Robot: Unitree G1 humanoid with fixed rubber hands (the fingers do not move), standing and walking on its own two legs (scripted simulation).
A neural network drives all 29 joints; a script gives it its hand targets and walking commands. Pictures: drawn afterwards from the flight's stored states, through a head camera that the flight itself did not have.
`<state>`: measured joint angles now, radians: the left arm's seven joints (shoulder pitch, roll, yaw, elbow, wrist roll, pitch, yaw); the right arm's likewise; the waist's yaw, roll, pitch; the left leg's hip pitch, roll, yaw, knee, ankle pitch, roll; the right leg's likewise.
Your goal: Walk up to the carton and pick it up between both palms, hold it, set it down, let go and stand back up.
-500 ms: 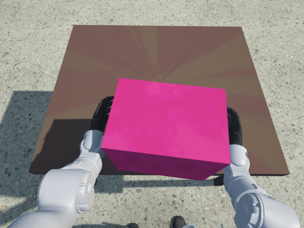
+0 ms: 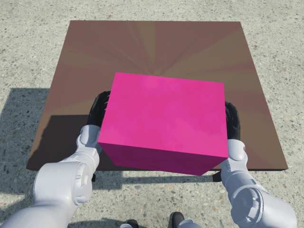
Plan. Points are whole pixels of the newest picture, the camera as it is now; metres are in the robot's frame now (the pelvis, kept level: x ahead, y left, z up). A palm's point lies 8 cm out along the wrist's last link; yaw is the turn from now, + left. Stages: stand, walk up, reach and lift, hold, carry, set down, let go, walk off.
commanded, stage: set down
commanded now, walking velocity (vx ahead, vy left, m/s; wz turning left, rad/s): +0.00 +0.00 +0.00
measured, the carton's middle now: (162, 129) +0.40 -0.04 -0.06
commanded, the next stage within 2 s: none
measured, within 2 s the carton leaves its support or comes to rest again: neither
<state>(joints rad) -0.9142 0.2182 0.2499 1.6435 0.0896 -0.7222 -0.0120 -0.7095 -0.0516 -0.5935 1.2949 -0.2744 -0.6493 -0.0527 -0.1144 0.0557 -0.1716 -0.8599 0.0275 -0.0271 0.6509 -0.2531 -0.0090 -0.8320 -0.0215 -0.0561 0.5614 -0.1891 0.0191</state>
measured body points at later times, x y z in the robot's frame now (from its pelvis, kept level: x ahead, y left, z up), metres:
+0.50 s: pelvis +0.00 +0.00 +0.00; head +0.14 +0.00 +0.42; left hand +0.44 +0.14 -0.03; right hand +0.37 -0.23 -0.03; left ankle +0.01 +0.12 -0.71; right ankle +0.02 -0.14 -0.71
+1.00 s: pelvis -0.01 +0.01 -0.03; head +0.12 +0.00 +0.40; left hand +0.46 +0.17 -0.03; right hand +0.37 -0.28 -0.04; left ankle +0.01 +0.13 -0.71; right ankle +0.02 -0.14 -0.71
